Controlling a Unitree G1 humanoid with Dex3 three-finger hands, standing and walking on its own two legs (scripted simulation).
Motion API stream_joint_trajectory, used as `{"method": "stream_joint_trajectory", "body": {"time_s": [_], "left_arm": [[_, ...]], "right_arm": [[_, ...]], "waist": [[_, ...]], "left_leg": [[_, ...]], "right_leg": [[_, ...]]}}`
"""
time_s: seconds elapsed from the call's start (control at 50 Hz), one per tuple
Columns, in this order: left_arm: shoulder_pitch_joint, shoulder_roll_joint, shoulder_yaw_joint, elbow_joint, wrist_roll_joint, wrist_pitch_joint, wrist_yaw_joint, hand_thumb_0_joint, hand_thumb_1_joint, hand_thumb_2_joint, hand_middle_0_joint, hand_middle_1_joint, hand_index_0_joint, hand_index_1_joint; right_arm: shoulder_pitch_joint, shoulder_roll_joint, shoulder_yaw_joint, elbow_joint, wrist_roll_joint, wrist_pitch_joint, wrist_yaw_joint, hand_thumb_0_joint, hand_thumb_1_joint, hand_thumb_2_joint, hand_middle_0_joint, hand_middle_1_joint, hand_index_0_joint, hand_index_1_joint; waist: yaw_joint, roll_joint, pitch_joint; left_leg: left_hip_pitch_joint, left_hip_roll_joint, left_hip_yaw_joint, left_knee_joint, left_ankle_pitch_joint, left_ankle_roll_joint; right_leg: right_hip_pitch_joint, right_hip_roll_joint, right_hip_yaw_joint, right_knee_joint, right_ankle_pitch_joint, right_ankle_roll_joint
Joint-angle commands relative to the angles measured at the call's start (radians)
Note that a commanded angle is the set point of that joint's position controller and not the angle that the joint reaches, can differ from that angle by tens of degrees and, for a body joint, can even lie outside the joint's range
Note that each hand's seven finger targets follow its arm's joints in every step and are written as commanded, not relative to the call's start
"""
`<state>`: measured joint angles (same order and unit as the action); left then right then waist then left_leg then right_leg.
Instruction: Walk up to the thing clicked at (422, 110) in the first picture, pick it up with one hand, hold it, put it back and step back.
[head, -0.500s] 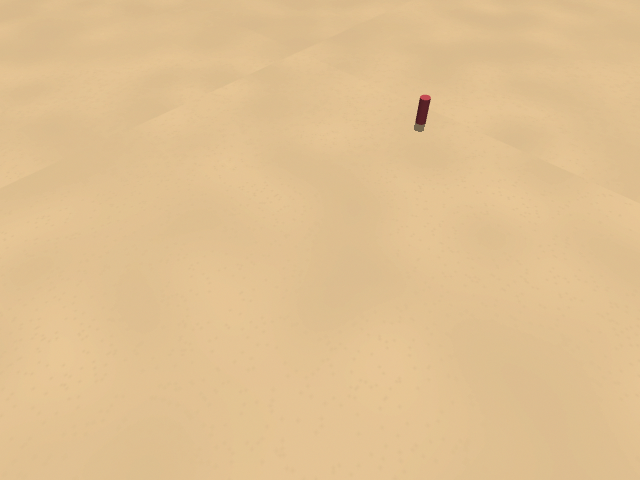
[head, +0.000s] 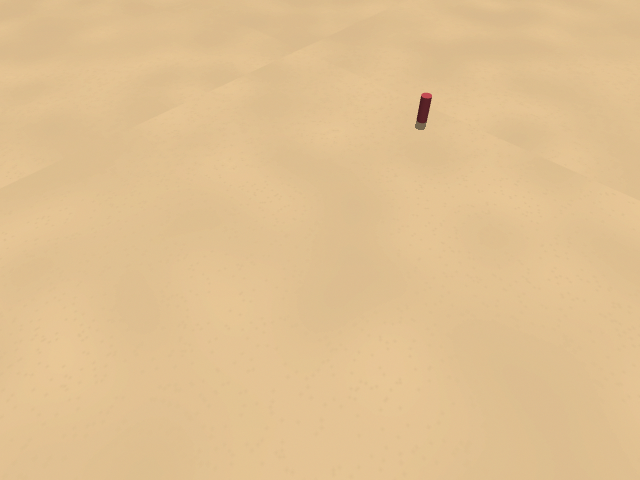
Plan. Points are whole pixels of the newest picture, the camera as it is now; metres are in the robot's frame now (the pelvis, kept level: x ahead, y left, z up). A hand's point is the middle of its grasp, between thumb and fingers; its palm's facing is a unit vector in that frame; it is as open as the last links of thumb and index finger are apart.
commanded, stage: stand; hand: left
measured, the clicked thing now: (424, 108) +1.94 -0.57 -0.71
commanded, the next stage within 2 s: walk up in 0.62 s
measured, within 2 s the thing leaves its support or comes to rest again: neither
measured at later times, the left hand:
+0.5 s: hand out of the picture +0.08 +0.25 -0.15, palm faces -0.03 -0.94 -0.35, open 7.4 cm
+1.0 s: hand (205, 415) +0.24 +0.19 -0.14, palm faces -0.17 -0.88 -0.44, open 7.4 cm
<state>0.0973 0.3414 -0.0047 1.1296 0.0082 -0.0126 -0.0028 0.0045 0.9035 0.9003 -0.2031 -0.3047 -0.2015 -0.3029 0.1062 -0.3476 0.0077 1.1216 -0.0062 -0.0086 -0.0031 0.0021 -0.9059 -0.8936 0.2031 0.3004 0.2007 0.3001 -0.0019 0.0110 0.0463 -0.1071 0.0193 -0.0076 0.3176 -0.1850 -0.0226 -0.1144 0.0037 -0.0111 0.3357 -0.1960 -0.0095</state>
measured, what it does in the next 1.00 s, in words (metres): steps to the right: right foot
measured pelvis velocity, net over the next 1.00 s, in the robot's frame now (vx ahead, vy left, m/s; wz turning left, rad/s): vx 0.09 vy -0.10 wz -0.19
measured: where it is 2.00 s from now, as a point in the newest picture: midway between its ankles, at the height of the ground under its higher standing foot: (406, 357)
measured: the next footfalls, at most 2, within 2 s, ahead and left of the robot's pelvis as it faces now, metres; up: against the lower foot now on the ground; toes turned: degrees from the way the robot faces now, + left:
right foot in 0.96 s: +0.18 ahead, -0.25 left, +0.00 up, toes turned -16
left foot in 1.44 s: +0.52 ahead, -0.08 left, +0.00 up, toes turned -12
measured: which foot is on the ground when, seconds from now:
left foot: down 0.00-0.98, up 1.00-1.00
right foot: down 0.00-0.68, up 0.70-0.94, down 0.96-1.00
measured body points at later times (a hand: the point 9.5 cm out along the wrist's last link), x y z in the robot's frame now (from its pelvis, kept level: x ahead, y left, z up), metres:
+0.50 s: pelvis +0.00 +0.00 +0.00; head +0.02 -0.01 +0.45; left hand +0.09 +0.30 -0.13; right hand +0.08 -0.30 -0.14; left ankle -0.01 +0.13 -0.75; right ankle -0.01 -0.11 -0.75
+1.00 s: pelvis +0.09 -0.10 -0.04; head +0.07 -0.12 +0.41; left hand +0.25 +0.24 -0.11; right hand +0.07 -0.46 -0.16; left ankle -0.01 +0.13 -0.74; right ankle +0.14 -0.24 -0.75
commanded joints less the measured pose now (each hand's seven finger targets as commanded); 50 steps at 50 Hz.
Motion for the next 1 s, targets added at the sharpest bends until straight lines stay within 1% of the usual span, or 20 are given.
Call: {"method": "stream_joint_trajectory", "body": {"time_s": [0.0, 0.22, 0.46, 0.58, 0.6, 0.62, 0.64, 0.66, 0.68, 0.7, 0.74, 0.78, 0.82, 0.86, 0.88, 0.9, 0.92, 0.94, 0.96, 0.98], "left_arm": [[-0.043, 0.207, 0.045, -0.063, -0.001, -0.022, 0.013, 0.0, 0.9, 0.9, -0.2, -0.3, -0.2, -0.3], [-0.036, 0.209, 0.045, -0.065, -0.001, -0.022, 0.014, 0.0, 0.9, 0.9, -0.2, -0.3, -0.2, -0.3], [-0.026, 0.211, 0.047, -0.063, -0.001, -0.02, 0.013, 0.0, 0.9, 0.9, -0.2, -0.3, -0.2, -0.3], [-0.036, 0.216, 0.049, -0.066, -0.001, -0.023, 0.015, 0.0, 0.9, 0.9, -0.2, -0.3, -0.2, -0.3], [0.013, 0.334, 0.132, -0.167, 0.028, -0.027, -0.032, 0.0, 0.9, 0.9, -0.2, -0.3, -0.2, -0.3], [-0.056, 0.312, 0.127, -0.176, 0.033, -0.018, -0.054, 0.0, 0.9, 0.9, -0.2, -0.3, -0.2, -0.3], [-0.142, 0.27, 0.117, -0.214, 0.03, -0.013, -0.068, 0.0, 0.9, 0.9, -0.2, -0.3, -0.2, -0.3], [-0.216, 0.24, 0.117, -0.252, 0.037, -0.012, -0.078, 0.0, 0.9, 0.9, -0.2, -0.3, -0.2, -0.3], [-0.22, 0.259, 0.12, -0.273, 0.04, -0.017, -0.082, 0.0, 0.9, 0.9, -0.2, -0.3, -0.2, -0.3], [-0.19, 0.278, 0.124, -0.277, 0.037, -0.022, -0.087, 0.0, 0.9, 0.9, -0.2, -0.3, -0.2, -0.3], [-0.091, 0.283, 0.128, -0.249, 0.024, -0.026, -0.109, 0.0, 0.9, 0.9, -0.2, -0.3, -0.2, -0.3], [-0.004, 0.272, 0.132, -0.235, 0.015, -0.014, -0.133, 0.0, 0.9, 0.9, -0.2, -0.3, -0.2, -0.3], [-0.007, 0.261, 0.135, -0.237, 0.014, -0.012, -0.142, 0.0, 0.9, 0.9, -0.2, -0.3, -0.2, -0.3], [-0.014, 0.267, 0.14, -0.237, 0.016, -0.014, -0.142, 0.0, 0.9, 0.9, -0.2, -0.3, -0.2, -0.3], [0.001, 0.266, 0.143, -0.232, 0.018, -0.017, -0.14, 0.0, 0.9, 0.9, -0.2, -0.3, -0.2, -0.3], [0.034, 0.267, 0.143, -0.223, 0.02, -0.019, -0.135, 0.0, 0.9, 0.9, -0.2, -0.3, -0.2, -0.3], [0.112, 0.274, 0.149, -0.198, 0.024, -0.022, -0.126, 0.0, 0.9, 0.9, -0.2, -0.3, -0.2, -0.3], [0.243, 0.314, 0.17, -0.161, 0.026, -0.031, -0.109, 0.0, 0.9, 0.9, -0.2, -0.3, -0.2, -0.3], [0.401, 0.395, 0.201, -0.127, 0.027, -0.043, -0.084, 0.0, 0.9, 0.9, -0.2, -0.3, -0.2, -0.3], [0.393, 0.484, 0.211, -0.16, 0.02, -0.051, -0.074, 0.0, 0.9, 0.9, -0.2, -0.3, -0.2, -0.3]], "right_arm": [[-0.036, -0.205, -0.044, -0.057, -0.002, -0.024, -0.009, 0.0, -0.9, -0.9, 0.2, 0.3, 0.2, 0.3], [-0.044, -0.206, -0.044, -0.059, -0.002, -0.025, -0.01, 0.0, -0.9, -0.9, 0.2, 0.3, 0.2, 0.3], [-0.033, -0.205, -0.043, -0.058, -0.002, -0.022, -0.011, 0.0, -0.9, -0.9, 0.2, 0.3, 0.2, 0.3], [-0.033, -0.203, -0.043, -0.061, -0.002, -0.023, -0.01, 0.0, -0.9, -0.9, 0.2, 0.3, 0.2, 0.3], [0.035, -0.338, -0.129, -0.144, -0.029, -0.057, 0.004, 0.0, -0.9, -0.9, 0.2, 0.3, 0.2, 0.3], [0.065, -0.344, -0.142, -0.125, -0.035, -0.065, 0.012, 0.0, -0.9, -0.9, 0.2, 0.3, 0.2, 0.3], [0.129, -0.36, -0.154, -0.118, -0.042, -0.072, 0.012, 0.0, -0.9, -0.9, 0.2, 0.3, 0.2, 0.3], [0.176, -0.396, -0.174, -0.12, -0.037, -0.078, 0.01, 0.0, -0.9, -0.9, 0.2, 0.3, 0.2, 0.3], [0.139, -0.409, -0.178, -0.147, -0.033, -0.088, 0.008, 0.0, -0.9, -0.9, 0.2, 0.3, 0.2, 0.3], [0.097, -0.411, -0.177, -0.171, -0.032, -0.096, 0.007, 0.0, -0.9, -0.9, 0.2, 0.3, 0.2, 0.3], [0.071, -0.356, -0.164, -0.192, -0.04, -0.107, 0.01, 0.0, -0.9, -0.9, 0.2, 0.3, 0.2, 0.3], [-0.023, -0.372, -0.169, -0.225, -0.046, -0.109, 0.021, 0.0, -0.9, -0.9, 0.2, 0.3, 0.2, 0.3], [-0.045, -0.359, -0.167, -0.241, -0.051, -0.111, 0.032, 0.0, -0.9, -0.9, 0.2, 0.3, 0.2, 0.3], [-0.025, -0.358, -0.165, -0.237, -0.053, -0.107, 0.039, 0.0, -0.9, -0.9, 0.2, 0.3, 0.2, 0.3], [-0.02, -0.359, -0.164, -0.233, -0.048, -0.102, 0.039, 0.0, -0.9, -0.9, 0.2, 0.3, 0.2, 0.3], [-0.023, -0.359, -0.161, -0.232, -0.044, -0.098, 0.039, 0.0, -0.9, -0.9, 0.2, 0.3, 0.2, 0.3], [-0.041, -0.363, -0.159, -0.236, -0.036, -0.091, 0.038, 0.0, -0.9, -0.9, 0.2, 0.3, 0.2, 0.3], [-0.039, -0.335, -0.147, -0.237, -0.038, -0.083, 0.038, 0.0, -0.9, -0.9, 0.2, 0.3, 0.2, 0.3], [-0.016, -0.25, -0.117, -0.256, -0.035, -0.08, 0.041, 0.0, -0.9, -0.9, 0.2, 0.3, 0.2, 0.3], [-0.021, -0.205, -0.093, -0.317, -0.015, -0.083, 0.048, 0.0, -0.9, -0.9, 0.2, 0.3, 0.2, 0.3]], "waist": [[0.002, -0.011, -0.082], [0.004, -0.005, -0.089], [0.004, -0.012, -0.072], [0.003, -0.014, -0.087], [-0.018, -0.063, -0.185], [-0.052, -0.032, -0.101], [-0.103, 0.052, -0.034], [-0.144, 0.196, 0.01], [-0.12, 0.12, 0.051], [-0.088, 0.078, 0.059], [-0.036, 0.043, 0.011], [0.019, 0.148, 0.013], [0.023, 0.165, 0.019], [0.013, 0.131, 0.036], [0.021, 0.121, 0.041], [0.036, 0.098, 0.038], [0.088, 0.048, 0.018], [0.156, -0.086, -0.044], [0.234, -0.359, -0.09], [0.197, -0.495, -0.051]], "left_leg": [[0.02, 0.11, -0.077, -0.03, 0.153, 0.04], [0.042, 0.114, -0.076, -0.024, 0.221, 0.038], [0.036, 0.111, -0.074, -0.04, 0.157, 0.039], [0.039, 0.116, -0.072, -0.031, 0.202, 0.043], [0.128, 0.113, -0.058, 0.08, -0.324, 0.109], [0.17, 0.14, -0.09, 0.077, -0.465, 0.132], [0.291, 0.2, -0.181, -0.022, -0.579, 0.165], [0.27, 0.392, -0.369, -0.172, -0.627, 0.241], [0.194, 0.487, -0.423, -0.216, -0.548, 0.278], [0.15, 0.501, -0.423, -0.229, -0.526, 0.286], [0.132, 0.39, -0.281, -0.22, -0.499, 0.246], [0.063, 0.347, -0.14, -0.211, -0.461, 0.22], [-0.007, 0.278, -0.005, -0.159, -0.372, 0.186], [-0.087, 0.246, 0.071, -0.111, -0.355, 0.171], [-0.133, 0.243, 0.097, -0.07, -0.363, 0.165], [-0.164, 0.234, 0.121, -0.015, -0.359, 0.158], [-0.228, 0.224, 0.146, 0.093, -0.327, 0.148], [-0.299, 0.175, 0.18, 0.37, -0.199, 0.131], [-0.463, 0.059, 0.222, 0.747, -0.228, 0.096], [-0.679, -0.046, 0.124, 0.911, -0.413, 0.045]], "right_leg": [[0.017, -0.133, 0.098, -0.055, 0.173, -0.02], [0.028, -0.132, 0.09, -0.05, 0.246, -0.019], [0.014, -0.129, 0.094, -0.068, 0.177, -0.018], [0.041, -0.138, 0.096, -0.055, 0.238, -0.021], [-0.095, -0.086, 0.155, 0.031, -0.299, -0.056], [-0.315, -0.086, 0.16, 0.078, -0.441, -0.06], [-0.566, -0.043, 0.09, 0.191, -0.409, -0.028], [-0.674, -0.032, 0.032, 0.466, -0.293, -0.018], [-0.708, -0.094, 0.115, 0.569, -0.256, -0.012], [-0.669, -0.137, 0.15, 0.588, -0.247, -0.014], [-0.588, -0.15, 0.138, 0.588, -0.201, -0.004], [-0.476, -0.151, 0.067, 0.513, -0.193, 0.008], [-0.36, -0.144, 0.021, 0.406, -0.151, 0.009], [-0.259, -0.116, -0.039, 0.346, -0.103, 0.011], [-0.196, -0.101, -0.078, 0.337, -0.069, 0.008], [-0.141, -0.086, -0.106, 0.311, -0.043, 0.004], [-0.034, -0.048, -0.152, 0.295, -0.004, -0.004], [0.113, -0.013, -0.128, 0.272, -0.071, -0.017], [0.245, -0.06, 0.043, 0.125, -0.319, -0.057], [0.204, -0.307, 0.628, -0.201, -0.666, -0.141]]}}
